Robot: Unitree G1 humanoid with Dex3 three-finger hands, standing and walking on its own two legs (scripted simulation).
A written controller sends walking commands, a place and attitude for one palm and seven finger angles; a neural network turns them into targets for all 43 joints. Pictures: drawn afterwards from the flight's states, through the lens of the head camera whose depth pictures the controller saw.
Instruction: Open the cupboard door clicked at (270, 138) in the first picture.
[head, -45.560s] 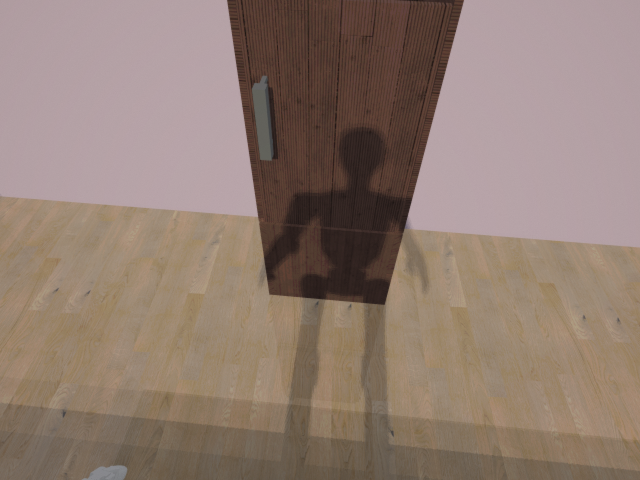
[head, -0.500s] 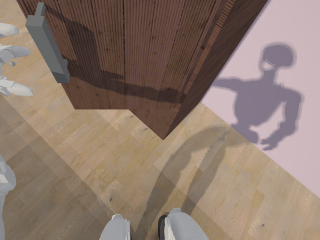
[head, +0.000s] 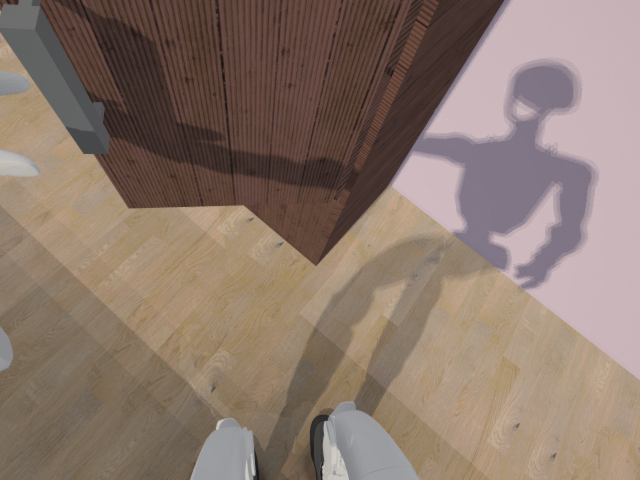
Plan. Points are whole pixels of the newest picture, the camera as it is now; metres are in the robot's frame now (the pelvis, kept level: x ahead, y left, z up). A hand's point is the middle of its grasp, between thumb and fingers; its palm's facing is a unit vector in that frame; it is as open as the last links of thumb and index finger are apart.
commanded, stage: slide the fingers in behind the handle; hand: left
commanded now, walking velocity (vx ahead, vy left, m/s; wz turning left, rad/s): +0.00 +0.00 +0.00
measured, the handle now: (68, 76) +0.55 +0.23 +0.08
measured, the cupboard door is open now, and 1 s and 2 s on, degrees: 46 46 46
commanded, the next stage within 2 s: close the thumb around the handle in 1.40 s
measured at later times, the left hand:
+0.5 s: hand (26, 119) +0.49 +0.26 +0.08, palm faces +0.01 -1.00 +0.00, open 14.0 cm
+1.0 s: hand (71, 111) +0.50 +0.23 +0.08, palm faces +0.01 -1.00 -0.01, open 14.0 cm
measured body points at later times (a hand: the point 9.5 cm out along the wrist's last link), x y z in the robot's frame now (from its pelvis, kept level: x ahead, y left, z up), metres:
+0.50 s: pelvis +0.00 +0.00 +0.01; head +0.13 +0.04 +0.44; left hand +0.48 +0.32 +0.09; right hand +0.02 -0.27 -0.09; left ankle -0.02 +0.08 -0.67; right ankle +0.02 -0.13 -0.67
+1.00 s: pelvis +0.00 -0.01 +0.01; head +0.14 +0.02 +0.43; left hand +0.50 +0.28 +0.09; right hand -0.01 -0.27 -0.10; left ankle -0.02 +0.08 -0.67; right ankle +0.02 -0.13 -0.67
